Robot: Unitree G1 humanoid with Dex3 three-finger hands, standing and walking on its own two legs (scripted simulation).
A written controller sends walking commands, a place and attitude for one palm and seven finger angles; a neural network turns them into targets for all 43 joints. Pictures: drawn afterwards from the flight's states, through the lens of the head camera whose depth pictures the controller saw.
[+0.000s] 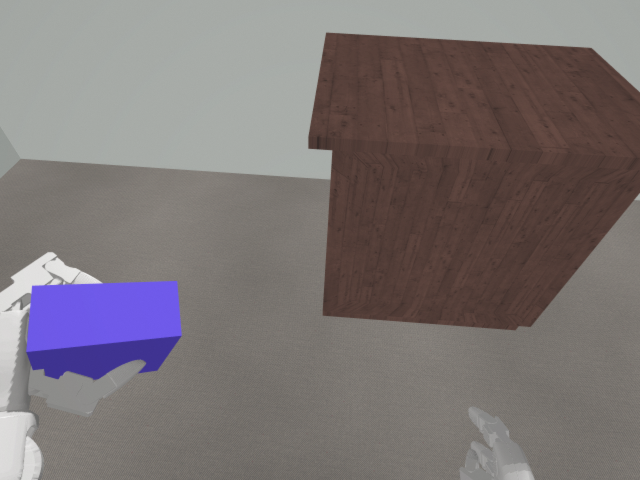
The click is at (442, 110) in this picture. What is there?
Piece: table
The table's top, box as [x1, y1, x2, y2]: [308, 33, 639, 169]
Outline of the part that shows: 326,33 308,136 308,148 639,169 639,92 591,48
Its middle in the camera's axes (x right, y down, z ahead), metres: +0.40 -0.39 +1.00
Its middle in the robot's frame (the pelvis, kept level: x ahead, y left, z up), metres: +1.03 -0.34 +0.03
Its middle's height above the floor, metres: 0.81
